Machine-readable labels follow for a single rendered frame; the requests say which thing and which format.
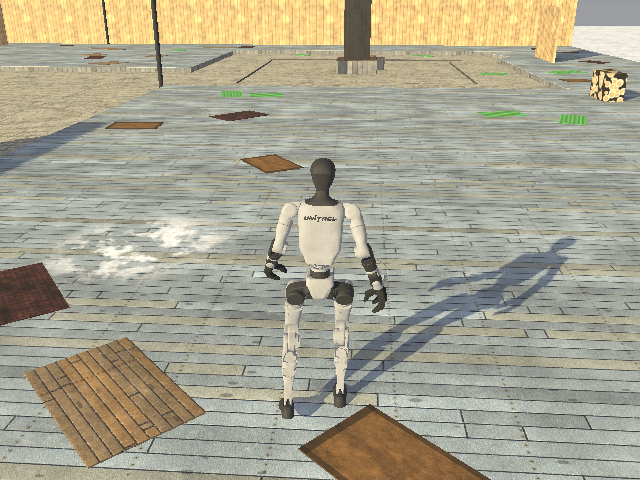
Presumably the robot left hand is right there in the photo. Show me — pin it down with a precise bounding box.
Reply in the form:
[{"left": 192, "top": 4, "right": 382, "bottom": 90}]
[{"left": 264, "top": 263, "right": 287, "bottom": 280}]

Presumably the left robot forearm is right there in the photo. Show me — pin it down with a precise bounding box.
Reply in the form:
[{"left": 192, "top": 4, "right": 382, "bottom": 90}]
[{"left": 265, "top": 238, "right": 282, "bottom": 268}]

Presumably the right robot forearm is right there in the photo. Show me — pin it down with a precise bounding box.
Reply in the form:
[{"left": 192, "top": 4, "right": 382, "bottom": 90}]
[{"left": 361, "top": 243, "right": 384, "bottom": 290}]

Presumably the robot right hand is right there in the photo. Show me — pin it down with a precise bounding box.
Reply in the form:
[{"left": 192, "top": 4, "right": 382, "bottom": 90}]
[{"left": 364, "top": 286, "right": 387, "bottom": 313}]

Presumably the robot right upper arm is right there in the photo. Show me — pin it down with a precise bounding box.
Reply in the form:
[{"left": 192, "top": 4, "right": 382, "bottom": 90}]
[{"left": 342, "top": 202, "right": 370, "bottom": 259}]

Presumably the right robot thigh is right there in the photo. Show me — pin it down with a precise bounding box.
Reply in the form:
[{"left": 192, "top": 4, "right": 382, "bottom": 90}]
[{"left": 333, "top": 279, "right": 354, "bottom": 345}]

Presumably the robot left upper arm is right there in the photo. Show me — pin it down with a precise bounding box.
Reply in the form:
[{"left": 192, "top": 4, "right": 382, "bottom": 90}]
[{"left": 272, "top": 200, "right": 301, "bottom": 254}]

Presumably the robot torso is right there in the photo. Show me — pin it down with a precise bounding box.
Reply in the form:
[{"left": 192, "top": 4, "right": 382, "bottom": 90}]
[{"left": 298, "top": 196, "right": 345, "bottom": 300}]

